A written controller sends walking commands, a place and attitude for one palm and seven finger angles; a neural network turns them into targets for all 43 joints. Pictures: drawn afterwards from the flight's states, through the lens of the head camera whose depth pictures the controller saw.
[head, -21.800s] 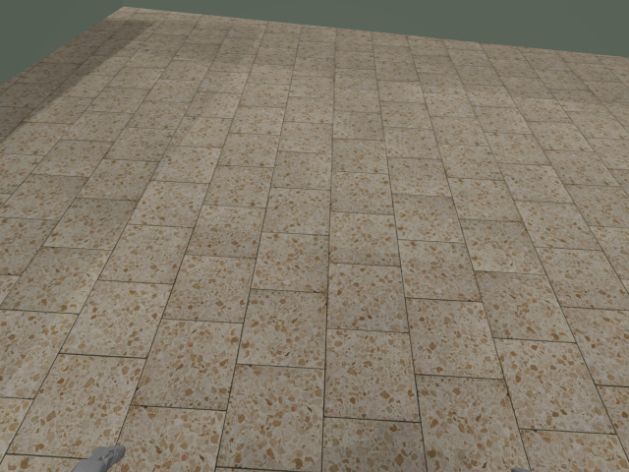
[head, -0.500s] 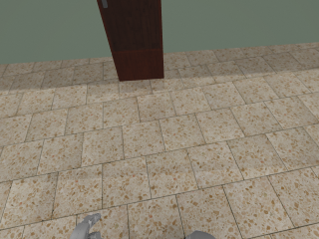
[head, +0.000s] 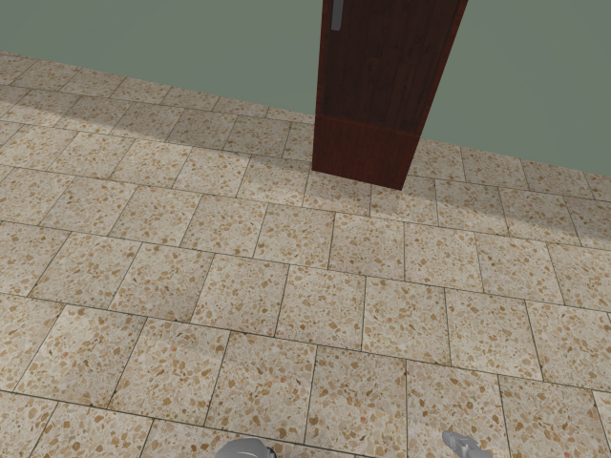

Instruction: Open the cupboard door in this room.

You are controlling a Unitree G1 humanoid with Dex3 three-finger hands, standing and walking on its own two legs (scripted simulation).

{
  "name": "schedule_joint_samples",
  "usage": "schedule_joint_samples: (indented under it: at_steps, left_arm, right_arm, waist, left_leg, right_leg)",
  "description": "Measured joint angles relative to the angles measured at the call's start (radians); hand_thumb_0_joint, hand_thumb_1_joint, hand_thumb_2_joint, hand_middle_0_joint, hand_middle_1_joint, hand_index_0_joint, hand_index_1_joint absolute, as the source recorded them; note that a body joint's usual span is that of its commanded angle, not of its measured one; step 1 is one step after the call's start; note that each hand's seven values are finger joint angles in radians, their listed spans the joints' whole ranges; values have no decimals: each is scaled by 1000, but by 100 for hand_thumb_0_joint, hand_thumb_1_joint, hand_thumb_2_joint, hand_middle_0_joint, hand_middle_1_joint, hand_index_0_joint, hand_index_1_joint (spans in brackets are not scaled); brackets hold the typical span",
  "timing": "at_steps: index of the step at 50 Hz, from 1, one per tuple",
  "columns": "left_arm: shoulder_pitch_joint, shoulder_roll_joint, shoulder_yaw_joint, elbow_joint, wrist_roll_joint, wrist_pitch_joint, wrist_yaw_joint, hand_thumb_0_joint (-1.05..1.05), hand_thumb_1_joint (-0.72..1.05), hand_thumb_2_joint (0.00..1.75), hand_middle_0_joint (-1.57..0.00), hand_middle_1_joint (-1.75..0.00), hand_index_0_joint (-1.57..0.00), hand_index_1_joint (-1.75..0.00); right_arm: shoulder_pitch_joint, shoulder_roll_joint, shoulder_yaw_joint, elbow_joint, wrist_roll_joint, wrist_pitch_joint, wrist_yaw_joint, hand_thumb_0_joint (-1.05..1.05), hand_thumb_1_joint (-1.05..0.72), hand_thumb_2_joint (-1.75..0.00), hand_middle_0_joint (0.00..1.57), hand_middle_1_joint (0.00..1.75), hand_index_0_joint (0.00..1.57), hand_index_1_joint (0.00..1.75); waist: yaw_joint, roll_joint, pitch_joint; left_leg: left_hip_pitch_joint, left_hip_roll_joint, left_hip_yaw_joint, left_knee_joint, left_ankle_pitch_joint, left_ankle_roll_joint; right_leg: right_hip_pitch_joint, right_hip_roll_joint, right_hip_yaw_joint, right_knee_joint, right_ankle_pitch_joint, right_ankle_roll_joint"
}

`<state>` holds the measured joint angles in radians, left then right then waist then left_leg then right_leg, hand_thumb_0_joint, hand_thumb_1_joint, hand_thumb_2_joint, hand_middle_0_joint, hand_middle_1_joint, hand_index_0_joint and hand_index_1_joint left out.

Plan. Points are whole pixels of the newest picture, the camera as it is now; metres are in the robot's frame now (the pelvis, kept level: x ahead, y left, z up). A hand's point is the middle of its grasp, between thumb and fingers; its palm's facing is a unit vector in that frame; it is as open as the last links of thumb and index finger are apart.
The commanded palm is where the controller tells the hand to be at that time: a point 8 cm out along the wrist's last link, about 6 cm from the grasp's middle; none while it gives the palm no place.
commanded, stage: stand and wait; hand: left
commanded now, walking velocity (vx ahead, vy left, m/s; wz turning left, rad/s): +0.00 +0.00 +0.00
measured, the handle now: (339, 2) +1.33 +0.09 +0.01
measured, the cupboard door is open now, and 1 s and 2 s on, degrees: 0 0 0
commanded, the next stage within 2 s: look at it before walking up in 0.82 s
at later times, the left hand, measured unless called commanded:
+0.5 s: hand (221, 418) +0.18 +0.15 -0.15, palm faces +0.03 -0.97 -0.23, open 7.3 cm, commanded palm none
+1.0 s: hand out of the picture +0.11 +0.13 -0.16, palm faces +0.05 -0.98 -0.18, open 7.3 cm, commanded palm none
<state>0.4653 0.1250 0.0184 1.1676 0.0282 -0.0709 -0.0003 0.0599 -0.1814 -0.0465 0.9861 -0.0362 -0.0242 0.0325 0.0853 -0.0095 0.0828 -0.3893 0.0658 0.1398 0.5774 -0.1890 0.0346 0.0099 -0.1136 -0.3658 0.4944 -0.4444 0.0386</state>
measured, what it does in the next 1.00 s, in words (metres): walks ahead: right foot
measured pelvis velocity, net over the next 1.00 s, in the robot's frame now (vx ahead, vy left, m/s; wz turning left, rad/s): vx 0.12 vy -0.03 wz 0.00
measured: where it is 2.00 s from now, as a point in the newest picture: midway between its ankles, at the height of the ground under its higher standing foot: outside the picture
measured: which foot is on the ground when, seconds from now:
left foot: down 0.00-1.00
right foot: down 0.00-0.02, up 0.04-0.38, down 0.40-1.00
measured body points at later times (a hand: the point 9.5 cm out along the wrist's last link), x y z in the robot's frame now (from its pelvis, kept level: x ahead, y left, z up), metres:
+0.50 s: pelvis +0.11 -0.02 +0.01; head +0.11 -0.05 +0.46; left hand +0.18 +0.21 -0.13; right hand +0.12 -0.24 -0.16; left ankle +0.08 +0.10 -0.72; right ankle +0.15 -0.12 -0.73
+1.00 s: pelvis +0.12 -0.03 +0.02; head +0.13 -0.04 +0.47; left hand +0.11 +0.18 -0.14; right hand +0.11 -0.24 -0.15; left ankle +0.08 +0.11 -0.73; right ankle +0.15 -0.12 -0.73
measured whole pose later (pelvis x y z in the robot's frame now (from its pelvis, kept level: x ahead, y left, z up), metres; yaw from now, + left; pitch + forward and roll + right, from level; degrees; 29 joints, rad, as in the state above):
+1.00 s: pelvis +0.12 -0.03 +0.02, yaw +0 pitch -2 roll +0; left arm 0.28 0.13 0.00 1.15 0.01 -0.01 0.03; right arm 0.30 -0.11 -0.01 1.16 -0.01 0.00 -0.03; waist 0.01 0.01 0.04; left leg -0.08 0.07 0.07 0.39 -0.28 -0.04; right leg -0.20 -0.01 -0.14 0.42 -0.19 -0.04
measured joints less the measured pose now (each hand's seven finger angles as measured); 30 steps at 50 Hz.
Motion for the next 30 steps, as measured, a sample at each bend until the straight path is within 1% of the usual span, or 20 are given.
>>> schedule_joint_samples:
  at_steps: [1,2,3,4,5,7,8,9,11,13,16,19,20,21,23,25,26,27,29,30]
  left_arm:
    - [1,-3,-2,10,-5,10,-3,0,91,90,-20,-29,-20,-30]
    - [-8,-3,-6,14,-8,21,-4,0,91,90,-20,-29,-20,-30]
    - [-21,-1,-7,13,-10,31,-2,0,91,90,-20,-29,-20,-30]
    - [-37,3,-6,9,-11,37,1,1,91,90,-20,-29,-20,-30]
    - [-56,8,-3,4,-12,41,4,1,91,90,-20,-29,-20,-30]
    - [-104,22,7,-15,-10,44,8,1,91,90,-20,-29,-20,-30]
    - [-127,29,11,-30,-10,45,10,1,91,90,-20,-29,-20,-30]
    - [-149,35,15,-44,-9,46,13,1,91,90,-20,-29,-20,-30]
    - [-194,47,22,-70,-8,51,18,1,91,90,-19,-29,-19,-30]
    - [-232,54,26,-95,-7,56,20,0,91,90,-19,-29,-19,-30]
    - [-274,56,24,-123,-5,60,21,0,91,90,-19,-29,-19,-30]
    - [-290,54,16,-136,-4,54,18,0,91,90,-19,-29,-19,-30]
    - [-288,52,13,-135,-3,49,19,0,91,90,-19,-29,-19,-30]
    - [-290,40,9,-127,-1,44,20,0,91,90,-19,-29,-19,-30]
    - [-285,21,-3,-117,-4,40,19,0,92,90,-19,-29,-19,-30]
    - [-283,18,-4,-111,-9,37,19,-1,93,90,-19,-29,-20,-30]
    - [-283,20,-4,-108,-11,37,20,-1,93,90,-19,-29,-20,-30]
    - [-284,22,-3,-104,-12,38,21,-1,93,90,-20,-29,-20,-30]
    - [-285,24,-4,-92,-18,40,23,-1,93,90,-20,-29,-20,-30]
    - [-286,26,-3,-84,-22,42,25,-1,93,90,-20,-29,-20,-30]
  right_arm:
    - [-5,5,1,-6,-2,-14,-5,1,-91,-90,20,30,20,30]
    - [-8,10,5,-11,1,-26,-11,1,-91,-90,20,30,20,30]
    - [-6,16,9,-13,7,-33,-17,1,-91,-90,20,30,20,30]
    - [1,23,14,-8,11,-38,-23,0,-91,-90,20,30,20,30]
    - [11,30,17,-2,14,-40,-28,0,-91,-90,20,30,20,30]
    - [37,46,19,16,20,-41,-38,0,-91,-90,20,30,20,30]
    - [48,49,2,12,35,-51,-50,-2,-92,-90,20,30,21,30]
    - [56,43,-4,11,37,-56,-58,-3,-94,-90,21,30,21,30]
    - [73,27,-4,23,30,-50,-60,-4,-95,-90,21,30,21,30]
    - [96,15,-2,41,23,-36,-59,-4,-95,-90,21,30,21,30]
    - [130,10,-1,68,17,-16,-57,-3,-94,-90,20,30,20,30]
    - [162,15,1,90,13,2,-57,-2,-93,-90,20,30,20,30]
    - [171,17,2,97,14,6,-56,-1,-92,-90,20,30,20,30]
    - [174,13,1,107,16,13,-55,-1,-92,-90,20,30,20,30]
    - [184,11,1,113,19,27,-54,0,-92,-90,20,30,20,30]
    - [196,19,6,120,19,38,-52,0,-91,-90,20,30,20,30]
    - [201,25,9,124,19,40,-51,0,-91,-90,20,30,20,30]
    - [206,32,13,129,19,39,-50,0,-91,-90,20,30,20,30]
    - [220,41,19,139,20,30,-51,0,-91,-90,20,30,20,30]
    - [225,46,22,149,19,25,-53,0,-91,-90,20,30,20,30]
  waist:
    - [-7,-5,6]
    - [-11,-7,18]
    - [-13,-7,27]
    - [-15,-6,31]
    - [-18,-5,31]
    - [-28,-8,29]
    - [-34,-13,26]
    - [-42,-17,22]
    - [-52,-21,8]
    - [-58,-23,-10]
    - [-66,-20,-30]
    - [-74,-16,-43]
    - [-72,-15,-47]
    - [-74,9,-46]
    - [-94,46,-48]
    - [-102,57,-51]
    - [-102,57,-50]
    - [-103,55,-47]
    - [-104,55,-44]
    - [-104,51,-40]
  left_leg:
    - [5,-11,5,14,15,11]
    - [8,-18,7,45,-11,20]
    - [23,-21,10,59,-42,25]
    - [44,-22,12,53,-63,27]
    - [68,-23,13,35,-72,26]
    - [117,-30,13,-22,-58,12]
    - [138,-36,15,-52,-49,14]
    - [157,-41,16,-78,-42,16]
    - [187,-49,14,-115,-34,16]
    - [209,-55,10,-137,-34,11]
    - [230,-58,6,-135,-53,-1]
    - [234,-57,8,-87,-97,-21]
    - [230,-56,12,-60,-119,-29]
    - [227,-37,10,-34,-139,-38]
    - [220,-23,-19,-12,-183,-51]
    - [207,-19,-43,9,-232,-59]
    - [203,-16,-52,12,-232,-60]
    - [204,-14,-61,0,-214,-61]
    - [223,-4,-82,-69,-120,-62]
    - [233,-2,-86,-88,-109,-69]
  right_leg:
    - [-41,-29,25,119,-9,-2]
    - [-102,-38,87,274,-33,-4]
    - [-166,-33,148,419,-66,-10]
    - [-225,-24,192,529,-78,-12]
    - [-280,-16,221,602,-72,-11]
    - [-369,-16,254,649,-33,-5]
    - [-406,-17,268,639,-7,-1]
    - [-436,-19,278,618,18,3]
    - [-474,-20,288,562,66,10]
    - [-482,-18,289,483,112,15]
    - [-439,-7,283,329,156,20]
    - [-350,8,272,156,213,21]
    - [-317,13,269,103,216,0]
    - [-307,31,263,98,199,-30]
    - [-296,52,245,92,185,-62]
    - [-285,63,231,60,196,-75]
    - [-280,69,228,43,205,-78]
    - [-276,75,225,28,212,-81]
    - [-275,87,217,16,216,-84]
    - [-273,90,215,17,214,-84]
